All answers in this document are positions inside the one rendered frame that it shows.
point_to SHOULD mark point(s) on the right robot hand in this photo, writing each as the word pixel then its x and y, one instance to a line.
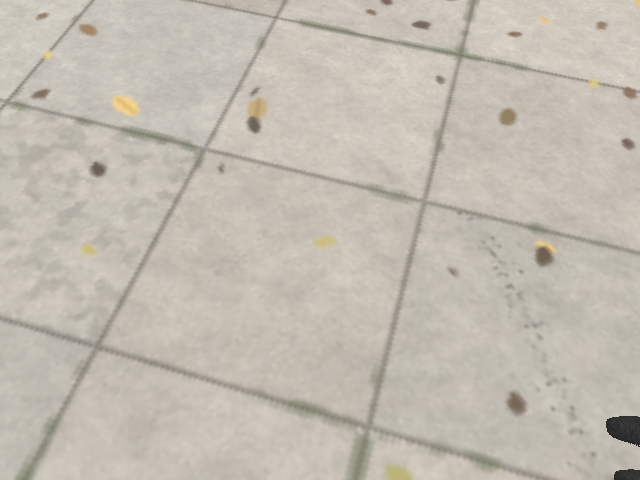
pixel 627 429

